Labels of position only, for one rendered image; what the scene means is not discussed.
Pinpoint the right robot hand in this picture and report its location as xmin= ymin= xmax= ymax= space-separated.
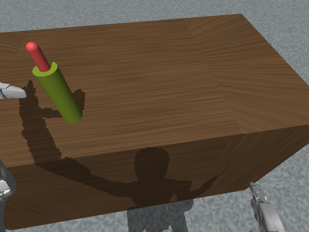
xmin=249 ymin=182 xmax=285 ymax=232

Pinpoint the bottle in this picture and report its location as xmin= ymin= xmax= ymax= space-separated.
xmin=26 ymin=42 xmax=83 ymax=124

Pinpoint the left robot hand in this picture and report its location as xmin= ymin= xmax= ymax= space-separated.
xmin=0 ymin=82 xmax=27 ymax=99

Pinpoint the left robot arm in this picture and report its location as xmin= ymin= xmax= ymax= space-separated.
xmin=0 ymin=160 xmax=16 ymax=232

